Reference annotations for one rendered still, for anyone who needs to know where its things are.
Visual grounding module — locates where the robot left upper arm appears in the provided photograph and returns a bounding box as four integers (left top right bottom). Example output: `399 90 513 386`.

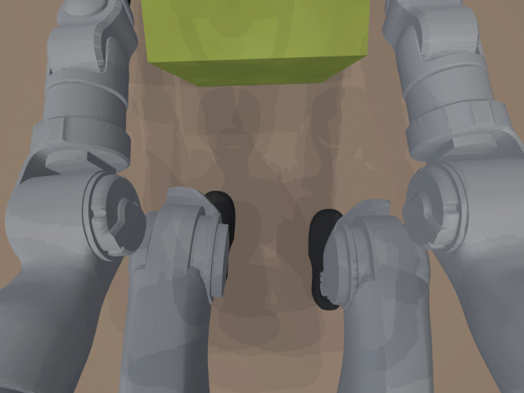
0 170 147 393

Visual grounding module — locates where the left robot foot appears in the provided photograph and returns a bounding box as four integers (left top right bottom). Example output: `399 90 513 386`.
205 191 235 280

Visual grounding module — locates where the right robot foot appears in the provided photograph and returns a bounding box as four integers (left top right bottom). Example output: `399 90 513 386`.
309 209 343 310

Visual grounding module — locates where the robot right upper arm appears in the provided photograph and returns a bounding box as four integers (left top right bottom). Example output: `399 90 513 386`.
402 156 524 393

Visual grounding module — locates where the robot foot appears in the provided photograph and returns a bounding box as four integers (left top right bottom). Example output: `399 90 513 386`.
309 209 343 310
205 191 235 280

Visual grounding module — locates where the robot left forearm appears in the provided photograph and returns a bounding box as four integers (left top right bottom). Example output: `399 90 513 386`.
5 0 138 245

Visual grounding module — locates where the carton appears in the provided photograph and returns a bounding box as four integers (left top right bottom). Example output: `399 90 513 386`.
141 0 370 87

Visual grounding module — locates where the robot right forearm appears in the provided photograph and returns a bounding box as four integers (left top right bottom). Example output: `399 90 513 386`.
382 0 524 164

